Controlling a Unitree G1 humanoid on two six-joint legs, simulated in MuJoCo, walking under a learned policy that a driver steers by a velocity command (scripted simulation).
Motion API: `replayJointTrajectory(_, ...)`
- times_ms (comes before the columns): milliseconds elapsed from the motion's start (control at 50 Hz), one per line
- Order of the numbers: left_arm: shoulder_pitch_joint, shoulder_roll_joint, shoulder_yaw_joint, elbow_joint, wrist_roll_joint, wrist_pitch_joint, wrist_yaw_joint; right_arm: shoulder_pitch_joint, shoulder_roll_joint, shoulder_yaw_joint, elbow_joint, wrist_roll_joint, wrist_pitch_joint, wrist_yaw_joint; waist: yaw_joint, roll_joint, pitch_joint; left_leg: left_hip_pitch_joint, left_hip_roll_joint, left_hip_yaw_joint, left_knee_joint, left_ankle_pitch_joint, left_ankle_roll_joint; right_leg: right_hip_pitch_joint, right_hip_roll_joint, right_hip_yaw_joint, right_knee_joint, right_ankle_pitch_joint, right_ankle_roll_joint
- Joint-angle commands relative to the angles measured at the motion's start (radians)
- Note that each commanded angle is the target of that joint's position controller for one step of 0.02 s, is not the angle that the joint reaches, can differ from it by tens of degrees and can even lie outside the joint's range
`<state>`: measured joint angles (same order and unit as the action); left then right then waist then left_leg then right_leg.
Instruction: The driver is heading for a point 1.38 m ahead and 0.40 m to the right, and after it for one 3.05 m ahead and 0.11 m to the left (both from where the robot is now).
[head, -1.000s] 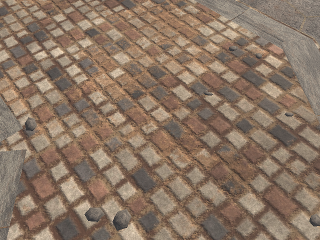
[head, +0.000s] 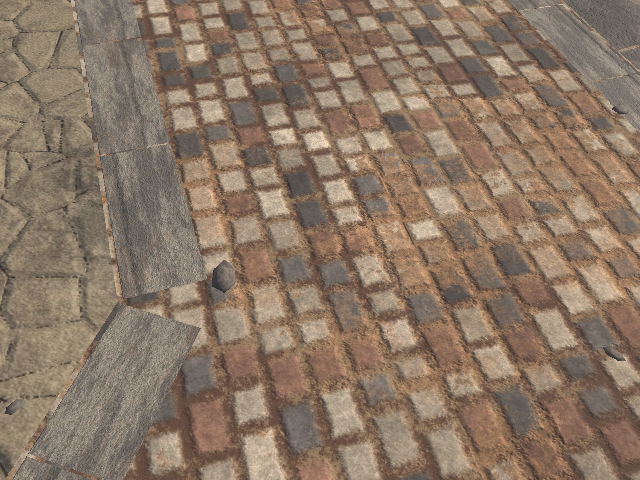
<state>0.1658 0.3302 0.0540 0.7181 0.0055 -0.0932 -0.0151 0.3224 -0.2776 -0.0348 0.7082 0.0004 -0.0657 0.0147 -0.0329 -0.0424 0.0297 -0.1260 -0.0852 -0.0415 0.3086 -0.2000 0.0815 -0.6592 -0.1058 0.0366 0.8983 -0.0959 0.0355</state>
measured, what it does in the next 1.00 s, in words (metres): walks ahead, turning right: right foot, then left foot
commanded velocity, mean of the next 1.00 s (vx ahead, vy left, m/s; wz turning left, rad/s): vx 0.49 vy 0.00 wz -0.43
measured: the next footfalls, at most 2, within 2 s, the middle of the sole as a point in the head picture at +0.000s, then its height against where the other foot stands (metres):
right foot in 0.28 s outside the picture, level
left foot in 0.72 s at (295, 398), level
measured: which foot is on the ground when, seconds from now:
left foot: down 0.00-0.30, up 0.32-0.70, down 0.72-1.00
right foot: up 0.00-0.26, down 0.28-0.72, up 0.74-1.00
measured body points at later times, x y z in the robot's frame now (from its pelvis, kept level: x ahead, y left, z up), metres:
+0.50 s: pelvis +0.31 -0.06 -0.01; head +0.34 -0.06 +0.44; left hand +0.46 +0.20 -0.11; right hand +0.41 -0.35 -0.10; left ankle +0.40 +0.10 -0.68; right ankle +0.31 -0.13 -0.75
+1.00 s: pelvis +0.59 -0.06 +0.00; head +0.62 -0.07 +0.45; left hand +0.87 +0.09 -0.10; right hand +0.50 -0.34 -0.11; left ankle +0.62 +0.04 -0.75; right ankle +0.58 -0.24 -0.67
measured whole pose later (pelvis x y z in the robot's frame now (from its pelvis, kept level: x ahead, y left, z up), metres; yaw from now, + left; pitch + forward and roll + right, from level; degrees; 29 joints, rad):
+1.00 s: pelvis +0.59 -0.06 +0.00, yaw -31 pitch +1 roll +1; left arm 0.21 0.32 0.07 0.64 -0.02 -0.01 -0.01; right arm 0.33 -0.28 -0.06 0.76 -0.01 -0.10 0.00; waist -0.06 -0.05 0.03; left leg -0.12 -0.01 0.12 0.33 -0.22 0.02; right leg -0.66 -0.07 0.06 1.04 -0.21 0.02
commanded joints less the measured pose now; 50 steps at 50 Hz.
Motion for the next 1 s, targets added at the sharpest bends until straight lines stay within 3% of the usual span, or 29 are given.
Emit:
replayJointTrajectory(20, -0.05, 0.039, 0.003, -0.058, -0.009, -0.006, -0.008, -0.031, -0.166, -0.043, -0.05, 0.001, -0.024, -0.014, -0.008, 0.111, 0.004, -0.026, 0.221, -0.086, -0.153, 0.256, 0.124, 0.02, 0.002, -0.021, -0.169, 0.198, 0.004)
replayJointTrajectory(100, -0.166, 0.024, -0.009, -0.096, -0.027, -0.013, -0.029, 0.035, -0.185, -0.047, 0.0, 0.004, -0.026, -0.016, -0.057, 0.095, 0.063, 0.04, 0.263, -0.052, -0.183, 0.188, 0.111, 0.013, 0.027, -0.032, -0.312, 0.285, -0.032)
replayJointTrajectory(180, -0.216, 0.025, -0.012, -0.133, -0.028, -0.019, -0.059, 0.068, -0.192, -0.055, 0.035, 0.005, -0.006, -0.021, -0.06, 0.081, 0.069, 0.216, 0.319, -0.015, -0.106, 0.376, 0.098, -0.052, 0.066, -0.035, -0.374, 0.146, -0.086)
replayJointTrajectory(220, -0.169, 0.045, -0.002, -0.134, -0.023, -0.017, -0.064, 0.055, -0.208, -0.059, 0.031, 0.002, 0.006, -0.03, -0.023, 0.113, 0.006, 0.267, 0.316, 0.019, 0.005, 0.728, 0.073, 0.04, 0.121, -0.082, -0.374, 0.05, -0.12)
replayJointTrajectory(240, -0.101, 0.074, 0.014, -0.122, -0.02, -0.013, -0.06, 0.05, -0.219, -0.06, 0.025, -0.003, 0.014, -0.037, 0.014, 0.138, -0.059, 0.286, 0.305, 0.035, 0.115, 0.94, 0.06, 0.137, 0.16, -0.113, -0.358, 0.0, -0.142)
replayJointTrajectory(260, 0.029, 0.114, 0.037, -0.095, -0.02, -0.01, -0.053, 0.034, -0.221, -0.057, 0.016, -0.005, 0.025, -0.044, 0.088, 0.135, -0.145, 0.249, 0.276, 0.073, 0.3, 1.053, 0.035, 0.319, 0.196, -0.135, -0.386, 0.021, -0.173)
replayJointTrajectory(280, 0.184, 0.165, 0.057, -0.076, -0.021, -0.002, -0.04, 0.03, -0.209, -0.048, -0.005, -0.015, 0.022, -0.052, 0.164, 0.101, -0.248, 0.037, 0.259, 0.087, 0.553, 0.873, 0.001, 0.629, 0.098, 0.008, -0.367, 0.082, -0.231)
replayJointTrajectory(300, 0.274, 0.267, 0.083, -0.067, -0.018, 0.001, -0.035, 0.148, -0.095, -0.011, -0.042, -0.026, -0.002, -0.036, 0.107, -0.158, -0.397, -0.421, 0.064, 0.079, 0.995, 0.124, -0.09, 1.048, -0.18, 0.547, -0.384, -0.065, -0.441)
replayJointTrajectory(320, 0.301, 0.172, 0.062, -0.059, -0.033, 0.007, -0.029, 0.102, -0.139, -0.01, -0.03, -0.018, -0.036, -0.019, 0.151, -0.118, -0.474, -0.567, 0.008, -0.073, 1.097, -0.333, -0.087, 1.136, -0.221, 0.784, -0.536, -0.169, -0.452)
replayJointTrajectory(340, 0.247, 0.142, 0.05, -0.066, -0.028, 0.013, -0.019, -0.014, -0.184, -0.024, -0.073, 0.029, -0.058, -0.002, 0.159, -0.074, -0.303, -0.669, 0.075, -0.104, 1.109, -0.273, -0.074, 1.024, -0.194, 0.635, -0.571, -0.223, -0.393)
replayJointTrajectory(360, 0.185, 0.13, 0.047, -0.08, -0.024, 0.017, -0.014, -0.074, -0.177, -0.016, -0.095, 0.03, -0.073, 0.001, 0.133, 0.023, -0.193, -0.666, 0.12, -0.086, 1.032, -0.205, -0.063, 0.861, -0.159, 0.53, -0.596, -0.188, -0.361)
replayJointTrajectory(380, 0.131, 0.112, 0.039, -0.09, -0.02, 0.021, -0.012, -0.101, -0.167, -0.018, -0.1, 0.007, -0.077, -0.003, 0.092, 0.084, -0.097, -0.633, 0.148, -0.068, 0.931, -0.168, -0.068, 0.702, -0.12, 0.453, -0.625, -0.095, -0.342)
replayJointTrajectory(400, 0.099, 0.099, 0.033, -0.104, -0.008, 0.02, -0.009, -0.086, -0.169, -0.024, -0.102, -0.007, -0.07, -0.007, 0.052, 0.058, -0.063, -0.565, 0.172, -0.065, 0.876, -0.142, -0.079, 0.589, -0.091, 0.401, -0.652, 0.005, -0.341)
replayJointTrajectory(460, 0.059, 0.104, 0.036, -0.107, -0.013, 0.019, 0.004, -0.032, -0.134, -0.016, -0.091, -0.02, -0.042, -0.014, 0.002, 0.003, -0.039, -0.479, 0.183, -0.028, 0.751, -0.117, -0.133, 0.41, -0.043, 0.299, -0.69, 0.156, -0.35)
replayJointTrajectory(520, 0.075, 0.138, 0.049, -0.089, -0.022, 0.02, 0.017, -0.138, -0.092, 0.003, -0.12, -0.026, -0.039, -0.019, 0.033, -0.006, -0.014, -0.41, 0.156, 0.002, 0.509, 0.088, -0.163, 0.305, 0.027, 0.197, -0.688, 0.149, -0.304)
replayJointTrajectory(560, 0.123, 0.143, 0.052, -0.071, -0.03, 0.029, 0.024, -0.226, -0.081, 0.007, -0.135, -0.017, -0.046, -0.014, 0.079, -0.017, -0.025, -0.345, 0.113, 0.009, 0.353, 0.248, -0.169, 0.299, 0.048, 0.194, -0.667, 0.077, -0.268)
replayJointTrajectory(600, 0.167, 0.148, 0.055, -0.053, -0.037, 0.038, 0.027, -0.27, -0.098, -0.001, -0.146, 0.0, -0.052, -0.008, 0.098, -0.033, -0.036, -0.313, 0.091, -0.012, 0.271, 0.291, -0.167, 0.347, 0.029, 0.243, -0.637, 0.006, -0.248)
replayJointTrajectory(640, 0.178, 0.139, 0.055, -0.047, -0.04, 0.045, 0.03, -0.266, -0.129, -0.017, -0.149, 0.008, -0.057, -0.005, 0.084, -0.054, -0.045, -0.296, 0.097, -0.05, 0.215, 0.254, -0.148, 0.422, -0.001, 0.313, -0.576, -0.053, -0.222)
replayJointTrajectory(680, 0.167, 0.132, 0.056, -0.05, -0.034, 0.052, 0.03, -0.22, -0.153, -0.035, -0.14, 0.012, -0.063, -0.004, 0.049, -0.077, -0.052, -0.238, 0.099, -0.049, 0.191, 0.166, -0.113, 0.462, -0.021, 0.365, -0.5, -0.058, -0.196)
replayJointTrajectory(700, 0.162, 0.108, 0.049, -0.054, -0.03, 0.054, 0.028, -0.153, -0.165, -0.047, -0.124, 0.01, -0.066, -0.007, 0.011, -0.075, -0.075, -0.14, 0.102, -0.034, 0.161, 0.143, -0.086, 0.45, 0.005, 0.358, -0.436, -0.049, -0.173)
replayJointTrajectory(720, 0.168, 0.054, 0.03, -0.065, -0.022, 0.051, 0.022, -0.052, -0.199, -0.062, -0.118, -0.005, -0.07, -0.014, -0.041, -0.031, -0.164, 0.039, 0.188, -0.1, 0.158, 0.094, -0.036, 0.402, 0.06, 0.308, -0.251, -0.08, -0.138)
replayJointTrajectory(740, 0.265, -0.03, 0.004, -0.087, -0.022, 0.043, 0.019, 0.052, -0.279, -0.081, -0.11, -0.028, -0.063, -0.021, -0.032, 0.198, -0.315, 0.372, 0.418, -0.426, 0.123, -0.049, 0.08, 0.146, 0.186, 0.172, 0.086, -0.353, -0.073)
replayJointTrajectory(760, 0.305, 0.01, 0.003, -0.108, -0.044, 0.036, 0.019, 0.108, -0.279, -0.089, -0.075, -0.013, -0.049, -0.009, -0.02, 0.406, -0.346, 0.44, 0.531, -0.79, 0.011, -0.331, 0.163, -0.079, 0.173, 0.121, 0.32, -0.509, -0.051)
replayJointTrajectory(780, 0.25, 0.099, 0.026, -0.091, -0.051, 0.041, 0.023, 0.059, -0.197, -0.068, -0.095, -0.005, -0.046, -0.009, -0.043, 0.252, -0.218, 0.343, 0.49, -0.705, -0.023, -0.435, 0.13, -0.137, 0.119, 0.145, 0.412, -0.417, -0.041)
replayJointTrajectory(800, 0.164, 0.119, 0.034, -0.104, -0.04, 0.048, 0.024, 0.018, -0.162, -0.058, -0.097, -0.007, -0.039, -0.013, -0.049, 0.171, -0.126, 0.237, 0.449, -0.537, -0.019, -0.328, 0.097, -0.139, 0.088, 0.108, 0.423, -0.336, -0.036)
replayJointTrajectory(820, 0.123, 0.11, 0.035, -0.115, -0.029, 0.051, 0.023, -0.021, -0.138, -0.049, -0.094, -0.014, -0.037, -0.013, -0.035, 0.13, -0.07, 0.138, 0.404, -0.413, -0.032, -0.181, 0.087, -0.111, 0.06, 0.098, 0.384, -0.276, -0.033)
replayJointTrajectory(880, 0.114, 0.063, 0.035, -0.124, -0.035, 0.066, 0.012, -0.059, -0.107, -0.043, -0.069, -0.016, -0.044, -0.018, 0.003, 0.178, -0.017, 0.014, 0.34, -0.208, -0.099, 0.011, 0.085, -0.032, 0.011, 0.073, 0.297, -0.206, -0.027)
replayJointTrajectory(960, 0.05, 0.021, 0.023, -0.147, -0.025, 0.077, 0.008, -0.05, -0.143, -0.06, -0.026, -0.009, -0.051, -0.018, 0.004, 0.13, 0.009, 0.032, 0.363, -0.078, -0.144, 0.176, 0.117, -0.085, -0.006, 0.067, 0.159, -0.12, -0.009)
replayJointTrajectory(1000, 0.014, 0.014, 0.021, -0.149, -0.026, 0.071, -0.001, -0.052, -0.155, -0.065, -0.009, -0.01, -0.045, -0.019, -0.005, 0.113, 0.006, 0.061, 0.346, -0.001, -0.146, 0.224, 0.101, -0.079, -0.002, 0.049, 0.052, -0.023, -0.01)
